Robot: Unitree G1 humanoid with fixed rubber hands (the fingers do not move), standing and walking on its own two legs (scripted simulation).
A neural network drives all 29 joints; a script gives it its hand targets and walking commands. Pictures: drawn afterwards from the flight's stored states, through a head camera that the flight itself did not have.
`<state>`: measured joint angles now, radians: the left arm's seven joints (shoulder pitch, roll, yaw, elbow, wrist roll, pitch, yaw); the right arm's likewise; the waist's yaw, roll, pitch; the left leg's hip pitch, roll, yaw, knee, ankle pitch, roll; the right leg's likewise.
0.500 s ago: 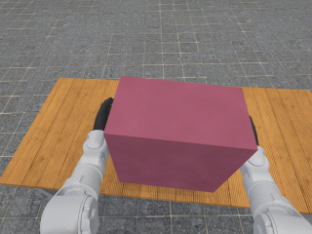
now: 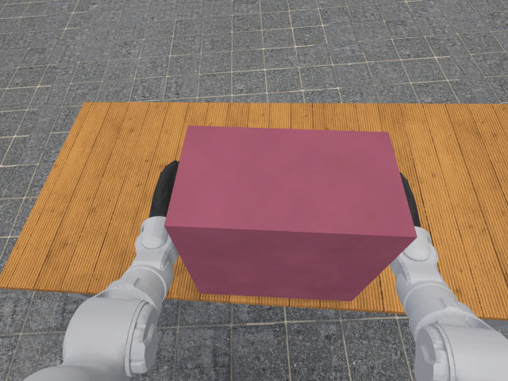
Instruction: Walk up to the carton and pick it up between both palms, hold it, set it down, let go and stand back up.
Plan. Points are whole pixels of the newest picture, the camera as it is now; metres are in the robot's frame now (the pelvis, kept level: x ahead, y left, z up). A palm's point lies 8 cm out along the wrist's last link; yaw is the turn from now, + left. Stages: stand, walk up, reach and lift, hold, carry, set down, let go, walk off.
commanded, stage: set down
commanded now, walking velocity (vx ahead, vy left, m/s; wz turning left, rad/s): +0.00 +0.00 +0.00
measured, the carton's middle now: (280, 224) +0.39 -0.03 -0.05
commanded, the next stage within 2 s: none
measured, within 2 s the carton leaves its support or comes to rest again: rests again in 1.18 s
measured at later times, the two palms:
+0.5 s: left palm (164, 217) +0.40 +0.17 -0.03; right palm (397, 220) +0.38 -0.22 -0.03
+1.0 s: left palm (163, 216) +0.40 +0.17 -0.02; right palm (398, 218) +0.38 -0.22 -0.03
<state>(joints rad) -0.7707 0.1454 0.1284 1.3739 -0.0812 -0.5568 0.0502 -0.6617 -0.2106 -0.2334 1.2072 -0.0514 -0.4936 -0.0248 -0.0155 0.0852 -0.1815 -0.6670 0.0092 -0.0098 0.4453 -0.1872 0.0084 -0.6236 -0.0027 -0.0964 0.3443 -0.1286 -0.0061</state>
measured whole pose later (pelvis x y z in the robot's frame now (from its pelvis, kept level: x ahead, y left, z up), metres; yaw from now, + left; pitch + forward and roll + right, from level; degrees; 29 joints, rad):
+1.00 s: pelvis -0.03 +0.00 -0.02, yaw -2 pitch +29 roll -2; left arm -0.93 0.20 0.14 1.60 -0.09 -0.68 0.04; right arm -0.84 -0.23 -0.38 1.41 -0.16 -0.61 0.05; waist 0.01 0.06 -0.22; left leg -0.88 0.02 0.02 0.59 -0.21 0.01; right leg -0.86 0.00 -0.06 0.50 -0.15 -0.01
